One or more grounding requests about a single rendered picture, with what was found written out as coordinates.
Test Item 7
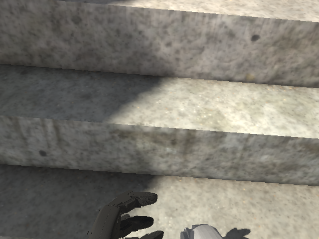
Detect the right robot thigh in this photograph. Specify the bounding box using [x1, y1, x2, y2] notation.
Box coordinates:
[179, 224, 223, 239]

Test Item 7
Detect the left robot hand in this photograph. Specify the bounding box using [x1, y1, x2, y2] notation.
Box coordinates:
[87, 189, 164, 239]

